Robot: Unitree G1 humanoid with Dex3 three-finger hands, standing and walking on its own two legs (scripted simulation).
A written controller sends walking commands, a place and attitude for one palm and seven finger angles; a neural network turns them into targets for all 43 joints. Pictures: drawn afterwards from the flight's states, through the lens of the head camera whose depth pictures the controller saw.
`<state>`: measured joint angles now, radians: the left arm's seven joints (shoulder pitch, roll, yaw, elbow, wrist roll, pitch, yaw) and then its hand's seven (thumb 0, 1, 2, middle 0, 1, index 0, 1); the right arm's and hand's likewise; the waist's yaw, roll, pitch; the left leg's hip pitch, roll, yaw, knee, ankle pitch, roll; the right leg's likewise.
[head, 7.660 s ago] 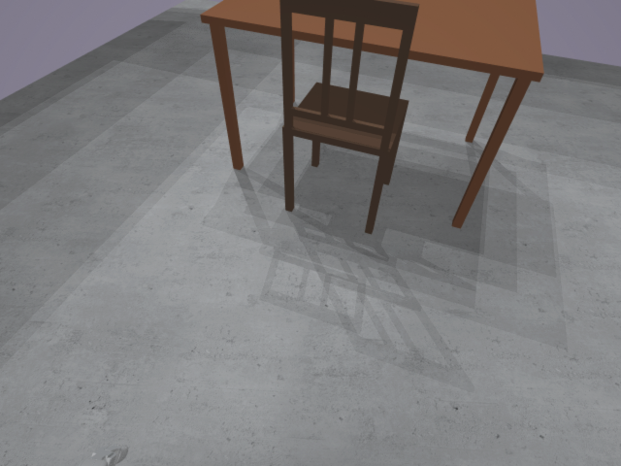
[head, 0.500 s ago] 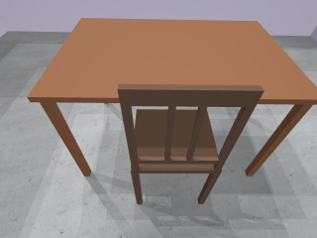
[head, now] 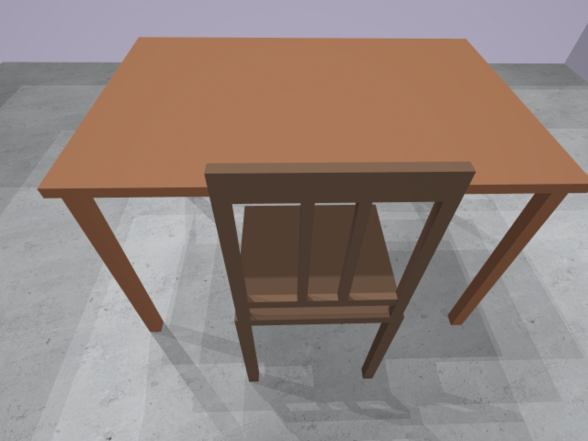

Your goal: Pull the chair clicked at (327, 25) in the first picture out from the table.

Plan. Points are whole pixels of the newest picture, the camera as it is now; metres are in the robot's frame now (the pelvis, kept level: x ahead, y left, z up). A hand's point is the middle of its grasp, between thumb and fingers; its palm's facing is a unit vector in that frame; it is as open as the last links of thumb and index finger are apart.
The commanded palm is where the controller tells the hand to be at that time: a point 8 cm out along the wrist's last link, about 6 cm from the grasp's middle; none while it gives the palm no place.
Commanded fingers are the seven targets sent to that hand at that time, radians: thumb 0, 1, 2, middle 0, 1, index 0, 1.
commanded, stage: look again from close up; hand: left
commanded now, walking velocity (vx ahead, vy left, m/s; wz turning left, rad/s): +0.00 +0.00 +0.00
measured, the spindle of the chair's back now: (304, 256) +0.46 +0.01 -0.08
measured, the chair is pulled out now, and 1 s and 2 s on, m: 0.00 0.00 0.00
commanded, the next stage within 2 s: none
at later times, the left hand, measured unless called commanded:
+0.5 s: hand out of the picture -0.02 +0.11 -0.17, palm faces +0.06 -0.99 -0.16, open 7.4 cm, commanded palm none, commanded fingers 0.00 0.90 0.90 -0.20 -0.30 -0.20 -0.30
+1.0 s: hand out of the picture -0.03 +0.07 -0.17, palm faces +0.06 -0.98 -0.18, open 7.4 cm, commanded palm none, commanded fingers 0.00 0.90 0.90 -0.20 -0.30 -0.20 -0.30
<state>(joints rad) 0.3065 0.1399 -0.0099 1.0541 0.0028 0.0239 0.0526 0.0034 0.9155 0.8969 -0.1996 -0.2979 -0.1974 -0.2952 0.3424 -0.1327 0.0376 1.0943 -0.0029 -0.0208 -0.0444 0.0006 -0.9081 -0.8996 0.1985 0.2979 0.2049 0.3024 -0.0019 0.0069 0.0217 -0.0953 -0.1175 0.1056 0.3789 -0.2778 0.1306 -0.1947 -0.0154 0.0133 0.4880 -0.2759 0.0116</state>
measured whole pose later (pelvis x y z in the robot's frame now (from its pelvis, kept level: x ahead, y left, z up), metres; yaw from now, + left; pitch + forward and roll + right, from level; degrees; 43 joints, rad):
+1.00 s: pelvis +0.00 -0.08 +0.01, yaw +1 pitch -1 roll +1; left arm 0.35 0.12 -0.03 1.10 0.00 -0.03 0.04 0.00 0.91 0.90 -0.20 -0.30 -0.20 -0.30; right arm 0.33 -0.13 0.04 1.15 0.00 -0.03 -0.04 0.00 -0.91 -0.90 0.20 0.30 0.20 0.30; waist 0.01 0.01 0.00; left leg -0.10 -0.03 0.05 0.36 -0.25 0.02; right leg -0.17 0.07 -0.05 0.40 -0.23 -0.10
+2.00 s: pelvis +0.00 -0.09 +0.01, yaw +2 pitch +0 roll +1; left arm 0.37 0.11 -0.02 1.11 0.00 -0.03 0.04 0.00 0.91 0.90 -0.20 -0.30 -0.20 -0.30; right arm 0.37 -0.10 0.04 1.15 0.00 -0.03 -0.05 0.00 -0.91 -0.90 0.20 0.30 0.20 0.30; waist 0.01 0.00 -0.01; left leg -0.11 -0.01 0.04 0.37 -0.26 0.01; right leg -0.15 0.09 -0.05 0.37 -0.22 -0.10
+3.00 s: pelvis +0.01 -0.09 +0.01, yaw +2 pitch +0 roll +1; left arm 0.38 0.10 -0.02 1.12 0.00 -0.03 0.04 0.00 0.91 0.90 -0.20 -0.30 -0.20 -0.30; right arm 0.36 -0.11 0.04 1.15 0.00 -0.03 -0.05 0.00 -0.91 -0.90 0.20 0.30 0.20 0.30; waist 0.02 0.00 -0.01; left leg -0.11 0.00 0.03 0.38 -0.27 0.00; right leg -0.15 0.09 -0.07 0.37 -0.23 -0.11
